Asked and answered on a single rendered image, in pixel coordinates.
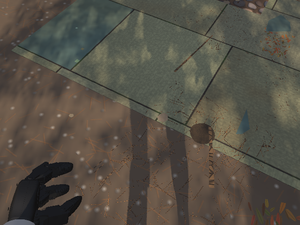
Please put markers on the robot left hand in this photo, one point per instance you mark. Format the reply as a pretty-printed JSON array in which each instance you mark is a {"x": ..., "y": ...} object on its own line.
[{"x": 32, "y": 193}]

